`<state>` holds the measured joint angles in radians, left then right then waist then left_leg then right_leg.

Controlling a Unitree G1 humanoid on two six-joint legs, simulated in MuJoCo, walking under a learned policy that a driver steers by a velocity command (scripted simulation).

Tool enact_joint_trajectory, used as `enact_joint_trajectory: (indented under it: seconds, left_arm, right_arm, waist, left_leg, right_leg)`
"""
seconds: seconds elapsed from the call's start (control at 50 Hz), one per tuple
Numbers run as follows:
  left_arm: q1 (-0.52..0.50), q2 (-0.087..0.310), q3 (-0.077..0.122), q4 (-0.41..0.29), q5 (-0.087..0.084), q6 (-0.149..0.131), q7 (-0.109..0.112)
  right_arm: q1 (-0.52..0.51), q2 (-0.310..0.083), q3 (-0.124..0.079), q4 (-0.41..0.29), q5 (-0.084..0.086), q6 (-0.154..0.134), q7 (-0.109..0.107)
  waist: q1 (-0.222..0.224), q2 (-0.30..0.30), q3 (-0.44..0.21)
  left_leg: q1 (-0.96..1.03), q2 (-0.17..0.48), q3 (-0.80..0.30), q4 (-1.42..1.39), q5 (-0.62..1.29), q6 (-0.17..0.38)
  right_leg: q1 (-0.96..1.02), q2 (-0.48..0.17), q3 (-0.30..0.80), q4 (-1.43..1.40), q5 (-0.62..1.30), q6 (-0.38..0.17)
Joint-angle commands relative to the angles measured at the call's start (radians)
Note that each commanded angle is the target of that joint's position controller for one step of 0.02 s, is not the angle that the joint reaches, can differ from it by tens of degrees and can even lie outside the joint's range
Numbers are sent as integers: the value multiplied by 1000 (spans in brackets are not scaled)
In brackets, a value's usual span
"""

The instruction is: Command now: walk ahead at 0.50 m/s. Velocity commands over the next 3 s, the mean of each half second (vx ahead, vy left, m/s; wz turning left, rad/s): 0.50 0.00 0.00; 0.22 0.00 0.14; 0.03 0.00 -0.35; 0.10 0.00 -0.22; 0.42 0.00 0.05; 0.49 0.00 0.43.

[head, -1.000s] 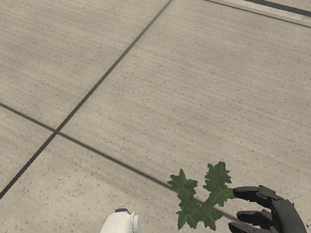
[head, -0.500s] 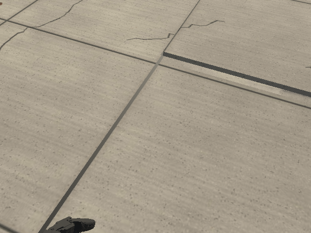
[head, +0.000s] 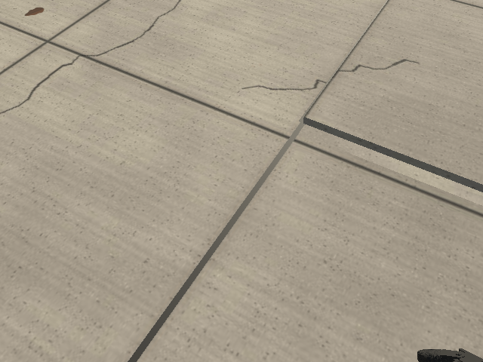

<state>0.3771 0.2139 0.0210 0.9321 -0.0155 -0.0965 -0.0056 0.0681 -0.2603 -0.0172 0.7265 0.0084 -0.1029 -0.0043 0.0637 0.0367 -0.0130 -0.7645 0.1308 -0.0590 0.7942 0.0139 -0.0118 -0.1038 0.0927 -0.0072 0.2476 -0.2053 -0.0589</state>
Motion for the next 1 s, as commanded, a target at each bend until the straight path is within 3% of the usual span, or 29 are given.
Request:
enact_joint_trajectory:
  seconds: [0.02, 0.1, 0.12, 0.14, 0.16, 0.18, 0.2, 0.22, 0.24, 0.26, 0.3, 0.34, 0.4, 0.48, 0.56, 0.6, 0.64, 0.66, 0.68, 0.7, 0.72, 0.74, 0.76, 0.8, 0.84, 0.88, 0.92, 0.96, 1.0]
  left_arm:
    - [-3, 199, 48, -52, -21, -10, 9]
    - [10, 200, 59, -36, -10, 23, 10]
    - [-6, 201, 60, -40, -6, 30, 12]
    - [-14, 179, 52, -50, 4, 33, 13]
    - [-12, 133, 32, -85, 31, 30, 17]
    - [141, 28, 2, -82, 13, 8, 4]
    - [91, 133, 25, -65, -4, -7, -1]
    - [-34, 180, 38, -100, -18, -15, -2]
    - [-102, 172, 37, -121, -13, -16, 5]
    - [-134, 164, 42, -132, 1, -12, 12]
    - [-97, 133, 41, -133, 4, 10, 15]
    - [-105, 112, 38, -140, 9, 23, 17]
    - [-202, 103, 34, -170, 17, 24, 16]
    - [-329, 87, 26, -197, 9, 16, 4]
    - [-433, 94, 25, -236, 7, 8, -11]
    - [-422, 109, 31, -242, 14, -3, -22]
    - [-287, 146, 50, -195, 28, -10, -21]
    - [-184, 204, 68, -167, 40, -14, -13]
    - [-73, 270, 78, -158, 66, -8, -2]
    - [-32, 238, 70, -150, 50, 11, -4]
    - [-47, 206, 66, -160, 29, 27, -6]
    - [-133, 189, 60, -175, 20, 33, 0]
    - [-202, 159, 50, -178, 22, 34, 4]
    - [-297, 134, 45, -177, 41, 35, 6]
    - [-330, 144, 51, -172, 51, 34, 14]
    - [-329, 158, 57, -160, 46, 35, 27]
    - [-316, 138, 50, -133, 42, 40, 35]
    - [-309, 112, 39, -104, 39, 44, 30]
    - [-301, 129, 40, -81, 22, 55, 18]
  right_arm:
    - [-71, -46, -5, -71, 13, -1, 6]
    - [-75, -95, -29, -91, 6, -8, 24]
    - [-5, -115, -42, -73, 1, -11, 24]
    - [150, -160, -65, -29, -3, -13, 19]
    - [345, -241, -85, 3, -13, -10, 12]
    - [370, -284, -97, 27, -10, -2, 22]
    - [373, -185, -77, 15, 1, 4, 23]
    - [302, -151, -67, 6, 3, 5, 16]
    - [228, -144, -62, -5, -5, 5, 15]
    - [182, -121, -58, -5, -12, 4, 19]
    - [160, -87, -50, 4, -18, -4, 26]
    - [174, -102, -56, 21, -9, -10, 26]
    - [209, -135, -69, 46, -5, -4, 14]
    - [260, -156, -75, 78, 6, 4, 5]
    - [315, -159, -76, 123, 9, 22, 2]
    - [311, -163, -78, 137, 8, 33, -4]
    - [270, -165, -77, 133, 12, 39, -11]
    - [284, -136, -66, 127, 4, 35, -11]
    - [344, -60, -39, 111, -18, 21, -6]
    - [462, -28, -24, 148, -4, 17, -2]
    - [421, -136, -56, 157, 20, 27, -3]
    - [321, -152, -64, 124, 32, 40, -9]
    - [276, -137, -67, 118, 23, 59, -20]
    - [294, -106, -74, 116, 11, 107, -39]
    - [309, -84, -79, 103, 6, 129, -49]
    - [278, -80, -83, 78, 4, 135, -50]
    - [245, -48, -72, 71, -6, 130, -45]
    - [227, -16, -58, 81, -15, 126, -39]
    - [221, -33, -61, 91, -20, 124, -35]
  waist:
    - [-5, -82, 21]
    - [-25, -104, 12]
    - [-67, -108, -26]
    - [-132, -97, -122]
    - [-192, 26, -284]
    - [-125, 319, -400]
    - [-167, 194, -371]
    - [-169, 105, -222]
    - [-139, 15, -142]
    - [-109, -8, -84]
    - [-57, 37, -67]
    - [-44, 36, -45]
    - [-63, 9, -12]
    - [-107, 22, 19]
    - [-142, 30, 54]
    - [-125, 52, 25]
    - [-50, 56, -59]
    - [-18, 15, -139]
    - [-8, -149, -290]
    - [-7, -303, -446]
    - [16, -201, -415]
    - [-2, -162, -281]
    - [-30, -116, -191]
    - [-95, -158, -104]
    - [-115, -182, -82]
    - [-111, -167, -82]
    - [-101, -140, -98]
    - [-95, -146, -105]
    - [-100, -142, -86]
  left_leg:
    - [213, -52, 43, -193, 115, -6]
    - [222, -73, 39, -297, -33, 54]
    - [322, -99, 62, -322, -61, 75]
    - [537, -92, 60, -301, -32, 109]
    - [844, 99, -157, -255, 61, 175]
    - [1150, 274, -606, -384, -149, 344]
    - [1142, 251, -669, -446, -319, 321]
    - [1003, 218, -513, -462, -301, 276]
    - [850, 183, -405, -485, -192, 260]
    - [725, 150, -330, -518, -97, 257]
    - [618, 110, -250, -577, -45, 254]
    - [584, 102, -188, -615, 4, 266]
    - [585, 88, -115, -645, 45, 257]
    - [593, 51, -30, -652, 19, 218]
    - [689, 76, -30, -577, 114, 202]
    - [745, 85, -33, -487, 255, 173]
    - [746, 37, -11, -340, 392, 126]
    - [657, -27, 14, -192, 311, 85]
    - [353, -122, 52, 121, -116, 20]
    - [197, -187, -24, 355, -727, -16]
    - [159, -150, -89, 447, -718, -20]
    - [93, -116, -53, 456, -659, -23]
    - [99, -81, -32, 421, -592, -32]
    - [242, -54, -8, 361, -486, -46]
    - [285, -62, 19, 339, -427, -51]
    - [265, -48, 19, 280, -368, -48]
    - [343, -37, 9, 132, -318, -35]
    - [449, -43, 27, -28, -281, -29]
    - [526, -80, 66, -185, -228, -22]
  right_leg:
    - [-100, -243, 111, -87, 263, -150]
    - [101, -313, 151, 51, 361, -107]
    - [109, -289, 131, 140, 487, -87]
    - [51, -238, 95, 313, 539, -62]
    - [-149, -161, 34, 640, 255, -27]
    - [-538, -16, 39, 954, -332, 28]
    - [-663, -71, 138, 1071, -355, 23]
    - [-720, -115, 116, 1083, -257, 19]
    - [-687, -163, 86, 1044, -164, 23]
    - [-645, -191, 80, 986, -119, 28]
    - [-554, -220, 85, 917, -81, 35]
    - [-559, -228, 75, 848, -47, 48]
    - [-595, -233, 68, 671, 100, 65]
    - [-526, -195, 35, 434, 271, 64]
    - [-513, -157, 19, 310, 255, 46]
    - [-463, -135, 16, 261, 216, 18]
    - [-255, -90, -16, 179, 288, -19]
    - [-44, -154, 31, 193, 572, -55]
    - [340, -399, 259, 299, 975, -173]
    - [485, -560, 459, 283, 1053, -296]
    - [394, -514, 420, 240, 853, -270]
    - [266, -471, 331, 196, 699, -229]
    - [122, -433, 268, 143, 575, -203]
    - [-136, -382, 160, 42, 410, -173]
    - [-217, -373, 90, -4, 367, -185]
    - [-201, -386, 53, -21, 329, -191]
    - [-212, -357, 25, -21, 283, -185]
    - [-225, -327, 10, -19, 232, -174]
    - [-219, -308, 29, 16, 129, -155]
